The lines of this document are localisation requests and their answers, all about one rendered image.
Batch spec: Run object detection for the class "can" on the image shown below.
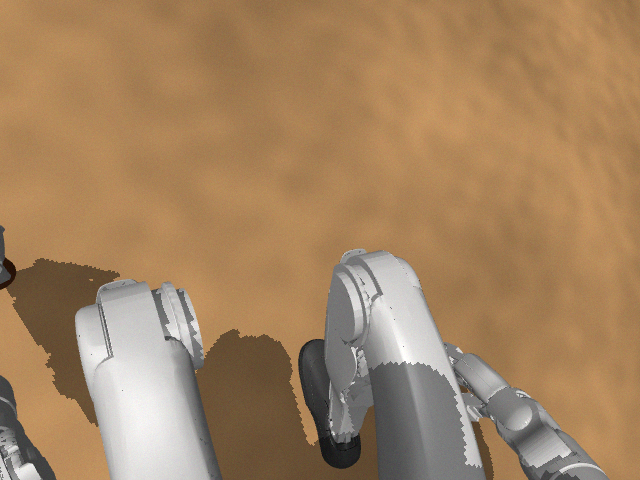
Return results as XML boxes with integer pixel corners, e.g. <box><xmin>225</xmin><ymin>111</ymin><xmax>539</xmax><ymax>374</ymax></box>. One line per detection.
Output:
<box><xmin>0</xmin><ymin>258</ymin><xmax>16</xmax><ymax>290</ymax></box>

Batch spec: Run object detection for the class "right robot hand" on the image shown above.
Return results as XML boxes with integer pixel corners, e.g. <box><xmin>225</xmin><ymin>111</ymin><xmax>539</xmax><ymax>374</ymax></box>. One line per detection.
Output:
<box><xmin>444</xmin><ymin>342</ymin><xmax>511</xmax><ymax>422</ymax></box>

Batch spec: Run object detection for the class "left robot arm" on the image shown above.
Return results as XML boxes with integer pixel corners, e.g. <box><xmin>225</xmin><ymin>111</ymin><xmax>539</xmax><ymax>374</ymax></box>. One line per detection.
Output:
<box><xmin>0</xmin><ymin>375</ymin><xmax>56</xmax><ymax>480</ymax></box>

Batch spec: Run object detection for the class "right robot arm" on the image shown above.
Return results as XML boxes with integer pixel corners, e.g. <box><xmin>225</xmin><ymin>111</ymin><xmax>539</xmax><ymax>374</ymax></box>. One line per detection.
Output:
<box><xmin>486</xmin><ymin>387</ymin><xmax>610</xmax><ymax>480</ymax></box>

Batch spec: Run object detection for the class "right robot foot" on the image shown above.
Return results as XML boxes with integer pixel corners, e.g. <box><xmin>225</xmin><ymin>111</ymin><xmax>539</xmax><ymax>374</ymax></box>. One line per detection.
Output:
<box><xmin>298</xmin><ymin>339</ymin><xmax>361</xmax><ymax>469</ymax></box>

